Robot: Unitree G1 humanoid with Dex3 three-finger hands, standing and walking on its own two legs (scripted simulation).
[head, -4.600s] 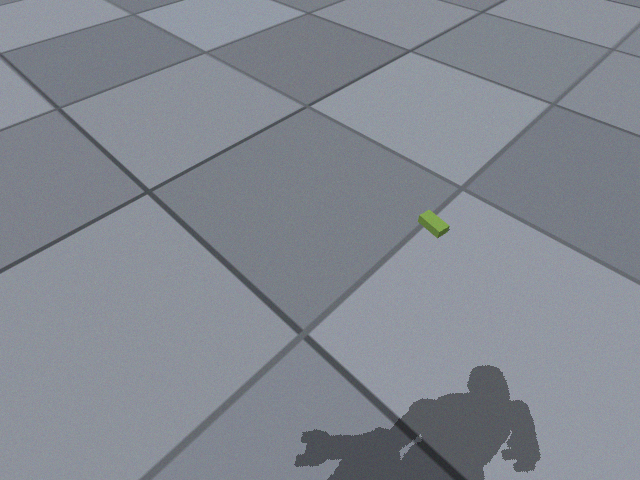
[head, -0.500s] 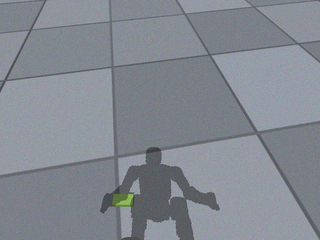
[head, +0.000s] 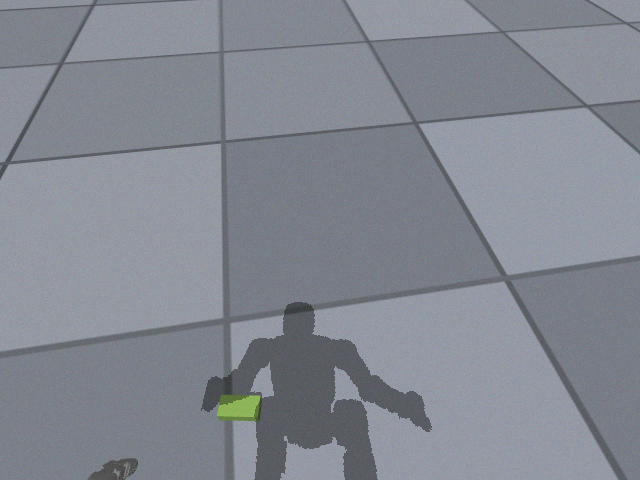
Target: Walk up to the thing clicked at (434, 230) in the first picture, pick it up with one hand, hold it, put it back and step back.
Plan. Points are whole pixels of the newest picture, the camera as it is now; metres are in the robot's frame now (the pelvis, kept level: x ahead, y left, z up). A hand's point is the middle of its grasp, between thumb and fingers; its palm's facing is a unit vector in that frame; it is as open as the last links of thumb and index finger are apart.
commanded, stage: walk up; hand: left
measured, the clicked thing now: (240, 407) +0.42 +0.26 -0.75
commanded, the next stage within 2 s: none
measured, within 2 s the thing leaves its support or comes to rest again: neither
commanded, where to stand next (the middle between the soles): +0.05 +0.00 m, yaw +0 degrees
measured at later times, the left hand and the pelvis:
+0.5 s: hand out of the picture +0.08 +0.27 -0.15, palm faces +0.04 -0.94 -0.33, open 7.4 cm; pelvis +0.00 +0.01 +0.01, yaw +1 degrees
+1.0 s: hand out of the picture -0.02 +0.21 -0.15, palm faces +0.03 -0.92 -0.39, open 7.4 cm; pelvis -0.07 -0.05 -0.01, yaw +1 degrees
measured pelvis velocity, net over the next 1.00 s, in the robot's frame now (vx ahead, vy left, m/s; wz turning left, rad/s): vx -0.07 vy -0.05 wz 0.01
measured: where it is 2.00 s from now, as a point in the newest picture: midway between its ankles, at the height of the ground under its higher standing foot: outside the picture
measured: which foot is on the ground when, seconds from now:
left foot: down 0.00-0.90, up 0.92-1.00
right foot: down 0.00-1.00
